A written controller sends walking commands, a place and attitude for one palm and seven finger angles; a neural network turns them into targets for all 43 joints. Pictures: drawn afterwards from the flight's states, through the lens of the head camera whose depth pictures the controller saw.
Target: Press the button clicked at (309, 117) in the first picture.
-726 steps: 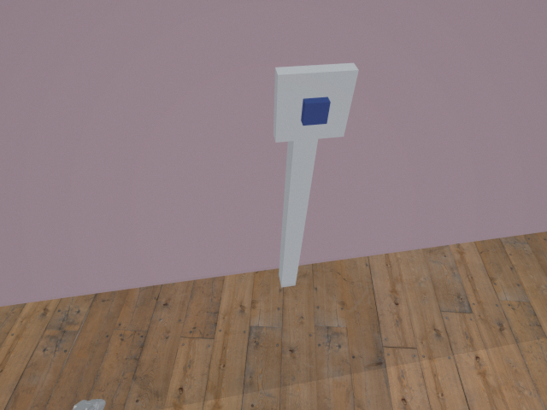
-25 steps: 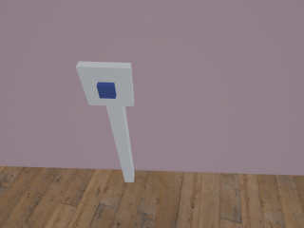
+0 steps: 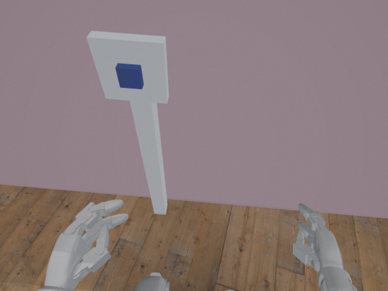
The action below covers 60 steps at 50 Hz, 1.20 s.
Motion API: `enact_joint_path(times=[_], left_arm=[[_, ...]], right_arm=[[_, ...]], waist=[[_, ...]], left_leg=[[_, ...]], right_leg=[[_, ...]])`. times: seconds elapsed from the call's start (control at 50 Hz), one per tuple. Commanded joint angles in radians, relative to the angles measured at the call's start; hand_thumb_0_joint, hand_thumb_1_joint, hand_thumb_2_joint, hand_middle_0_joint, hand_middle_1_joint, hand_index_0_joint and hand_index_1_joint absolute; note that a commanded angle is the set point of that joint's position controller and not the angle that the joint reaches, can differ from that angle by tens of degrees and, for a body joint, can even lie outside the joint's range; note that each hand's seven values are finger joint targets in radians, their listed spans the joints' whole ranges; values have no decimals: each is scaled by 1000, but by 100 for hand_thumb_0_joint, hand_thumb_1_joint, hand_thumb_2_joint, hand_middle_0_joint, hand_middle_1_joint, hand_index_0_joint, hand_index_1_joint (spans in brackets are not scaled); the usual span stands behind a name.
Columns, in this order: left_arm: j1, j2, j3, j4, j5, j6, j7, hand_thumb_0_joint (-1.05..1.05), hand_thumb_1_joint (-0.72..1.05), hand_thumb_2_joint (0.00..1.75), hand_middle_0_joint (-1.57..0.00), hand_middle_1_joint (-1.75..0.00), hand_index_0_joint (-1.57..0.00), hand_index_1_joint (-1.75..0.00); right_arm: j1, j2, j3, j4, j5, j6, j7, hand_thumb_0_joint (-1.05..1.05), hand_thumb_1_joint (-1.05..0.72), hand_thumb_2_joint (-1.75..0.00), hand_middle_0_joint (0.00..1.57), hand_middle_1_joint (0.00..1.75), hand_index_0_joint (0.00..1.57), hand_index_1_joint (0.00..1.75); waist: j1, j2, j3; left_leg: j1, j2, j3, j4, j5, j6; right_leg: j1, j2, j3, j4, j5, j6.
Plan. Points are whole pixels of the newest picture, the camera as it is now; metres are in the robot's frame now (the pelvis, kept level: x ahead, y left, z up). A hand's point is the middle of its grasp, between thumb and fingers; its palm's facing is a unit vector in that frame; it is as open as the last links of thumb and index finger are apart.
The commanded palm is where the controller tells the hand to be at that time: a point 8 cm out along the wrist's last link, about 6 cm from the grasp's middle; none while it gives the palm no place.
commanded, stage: raise the hand and make a fist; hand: left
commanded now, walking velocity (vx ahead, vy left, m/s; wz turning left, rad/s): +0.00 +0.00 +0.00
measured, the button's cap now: (130, 75) +0.53 +0.20 +0.16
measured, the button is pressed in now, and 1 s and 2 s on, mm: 0 0 0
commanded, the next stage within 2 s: aim a knuckle at the button in 1.62 s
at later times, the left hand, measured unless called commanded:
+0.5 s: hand (82, 230) +0.20 +0.21 +0.08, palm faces +0.03 -1.00 -0.05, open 3.1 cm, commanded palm +0.17 +0.26 +0.09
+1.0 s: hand (54, 207) +0.22 +0.24 +0.12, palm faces +0.03 -1.00 -0.04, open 3.1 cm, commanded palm +0.20 +0.30 +0.14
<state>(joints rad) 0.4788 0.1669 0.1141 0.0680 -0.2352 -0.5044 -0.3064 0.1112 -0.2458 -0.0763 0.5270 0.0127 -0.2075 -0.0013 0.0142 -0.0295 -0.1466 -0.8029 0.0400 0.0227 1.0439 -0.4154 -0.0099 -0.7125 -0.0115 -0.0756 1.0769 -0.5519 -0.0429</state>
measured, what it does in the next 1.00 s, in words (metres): stands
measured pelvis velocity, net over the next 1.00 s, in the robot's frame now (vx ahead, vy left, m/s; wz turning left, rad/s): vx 0.01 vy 0.04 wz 0.02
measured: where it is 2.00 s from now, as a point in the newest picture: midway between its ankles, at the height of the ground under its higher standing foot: outside the picture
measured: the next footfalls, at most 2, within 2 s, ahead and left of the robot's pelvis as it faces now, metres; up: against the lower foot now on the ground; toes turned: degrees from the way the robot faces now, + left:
none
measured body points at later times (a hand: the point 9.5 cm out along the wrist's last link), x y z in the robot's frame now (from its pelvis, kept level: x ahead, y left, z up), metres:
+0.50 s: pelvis +0.00 +0.00 +0.02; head +0.03 +0.00 +0.47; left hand +0.20 +0.26 +0.08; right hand +0.14 -0.25 -0.07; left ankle +0.05 +0.13 -0.67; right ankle -0.01 -0.09 -0.67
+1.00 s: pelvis +0.01 +0.04 +0.04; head +0.02 +0.05 +0.49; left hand +0.21 +0.30 +0.13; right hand +0.22 -0.17 -0.01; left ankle +0.05 +0.13 -0.67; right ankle -0.01 -0.09 -0.67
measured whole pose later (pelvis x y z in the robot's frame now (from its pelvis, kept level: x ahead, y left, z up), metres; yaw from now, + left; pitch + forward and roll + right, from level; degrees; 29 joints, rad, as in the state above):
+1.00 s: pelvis +0.01 +0.04 +0.04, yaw +1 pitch +5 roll -3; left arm 0.38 0.27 0.20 -0.14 -0.29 -0.19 -0.27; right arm 0.22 -0.21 0.06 0.53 0.04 -0.21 -0.05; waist 0.02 0.03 -0.10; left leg -0.57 0.02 0.01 0.85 -0.37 0.04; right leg -0.43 -0.02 -0.09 0.78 -0.44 0.01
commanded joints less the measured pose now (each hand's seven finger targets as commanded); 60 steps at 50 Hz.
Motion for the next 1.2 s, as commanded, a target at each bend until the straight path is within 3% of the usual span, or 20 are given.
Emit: enact_joint_path(times=[0.0,0.04,0.06,0.12,0.16,0.2,0.26,0.3,0.38,0.42,0.56,0.74,0.86,0.9,0.96,1.02,1.06,1.12,1.16,1.18], left_arm=[[-52,177,149,-389,-60,-33,45,0,90,90,-75,-90,-75,-90],[-94,176,121,-478,-46,-59,68,0,90,90,-81,-96,-81,-96],[-153,173,88,-505,-48,-69,60,0,90,90,-83,-99,-83,-99],[-137,170,73,-389,-55,-53,4,0,90,90,-92,-108,-92,-108],[-108,185,91,-296,-73,5,-38,0,90,90,-97,-114,-97,-114],[-60,223,146,-272,-87,77,-57,0,90,90,-102,-120,-102,-120],[-29,247,217,-259,-112,154,-39,0,90,90,-111,-129,-111,-129],[-8,234,235,-297,-118,156,-11,0,90,90,-116,-135,-116,-135],[-27,215,216,-281,-115,112,16,0,90,90,-127,-147,-127,-147],[-29,203,191,-290,-108,88,11,0,90,90,-130,-150,-130,-150],[-67,219,171,-361,-100,75,19,0,90,90,-130,-150,-130,-150],[-87,210,155,-407,-69,165,62,0,90,90,-130,-150,-130,-150],[-148,225,162,-403,-72,238,50,0,90,90,-130,-150,-130,-150],[-184,226,159,-428,-74,248,45,0,90,90,-130,-150,-130,-150],[-220,243,175,-415,-78,268,39,0,90,90,-130,-150,-130,-150],[-251,250,183,-417,-82,283,28,0,90,90,-130,-150,-130,-150],[-271,257,184,-391,-87,300,19,0,90,90,-130,-150,-130,-150],[-310,277,194,-417,-85,312,18,0,90,90,-130,-150,-130,-150],[-313,295,215,-391,-90,324,18,0,90,90,-130,-150,-130,-150],[-332,289,209,-413,-92,326,16,0,90,90,-130,-150,-130,-150]], right_arm=[[7,-85,-17,-189,17,-13,-42,0,-90,-90,20,30,20,30],[47,-77,-5,-176,10,-15,-57,0,-90,-90,20,30,20,30],[61,-82,5,-166,6,-19,-63,0,-90,-90,20,30,20,30],[65,-89,16,-119,11,-39,-75,0,-90,-90,20,30,20,30],[50,-98,23,-114,22,-44,-81,0,-90,-90,20,30,20,30],[44,-99,22,-125,31,-41,-84,0,-90,-90,20,30,20,30],[25,-86,27,-130,31,-33,-87,0,-90,-90,20,30,20,30],[33,-76,25,-131,29,-33,-85,0,-90,-90,20,30,20,30],[42,-83,23,-118,23,-39,-80,0,-90,-90,20,30,20,30],[55,-91,20,-113,25,-50,-77,0,-90,-90,20,30,20,30],[65,-113,21,-109,31,-82,-75,0,-90,-90,20,30,20,30],[64,-114,41,-130,32,-70,-63,0,-90,-90,20,30,20,30],[61,-118,59,-138,31,-51,-62,0,-90,-90,20,30,20,30],[60,-118,66,-143,33,-51,-62,0,-90,-90,20,30,20,30],[58,-123,74,-138,32,-51,-66,0,-90,-90,20,30,20,30],[53,-122,77,-135,34,-56,-68,0,-90,-90,20,30,20,30],[48,-126,82,-130,35,-60,-70,0,-90,-90,20,30,20,30],[44,-124,83,-127,38,-69,-73,0,-90,-90,20,30,20,30],[43,-129,86,-123,37,-74,-75,0,-90,-90,20,30,20,30],[38,-127,84,-124,40,-77,-76,0,-90,-90,20,30,20,30]], waist=[[-7,115,-130],[-33,146,-158],[-66,101,-152],[-84,90,-103],[-71,43,-79],[-40,27,-122],[2,21,-132],[11,12,-150],[-4,-48,-75],[-11,11,-83],[-12,79,-101],[-10,127,-96],[-16,93,-61],[-15,137,-60],[-14,96,-47],[-11,130,-65],[-13,100,-34],[-6,152,-46],[-2,106,-38],[1,131,-46]], left_leg=[[105,-36,-11,-56,68,37],[136,-26,-22,-37,123,45],[126,-20,-37,-17,126,49],[93,-16,-49,-5,110,47],[69,-17,-61,-22,96,48],[76,-25,-52,-50,91,47],[107,-30,-56,-98,127,43],[140,-29,-53,-128,158,41],[146,-29,-56,-160,154,37],[183,-31,-46,-175,151,39],[292,-27,-51,-238,164,47],[391,-13,-79,-318,201,34],[424,-9,-95,-353,214,31],[442,-9,-97,-368,205,27],[448,-9,-102,-382,202,28],[472,-12,-97,-396,202,27],[464,-12,-106,-410,180,28],[495,-13,-107,-434,169,25],[492,-14,-106,-443,172,30],[506,-16,-101,-449,176,28]], right_leg=[[1,4,152,-256,63,32],[2,11,141,-242,157,31],[-13,14,148,-238,185,44],[-25,9,152,-259,193,52],[6,4,172,-290,156,63],[75,-16,197,-331,137,77],[154,-26,189,-346,181,85],[179,-26,167,-343,243,85],[160,-19,147,-353,256,86],[136,-11,127,-353,229,75],[129,24,54,-347,203,37],[160,40,-14,-346,278,25],[194,49,-22,-378,300,23],[194,45,-23,-388,289,22],[218,49,-22,-406,292,21],[234,43,-20,-423,292,22],[239,48,-20,-437,278,21],[256,41,-19,-452,270,19],[273,46,-17,-469,273,20],[280,42,-17,-472,275,20]])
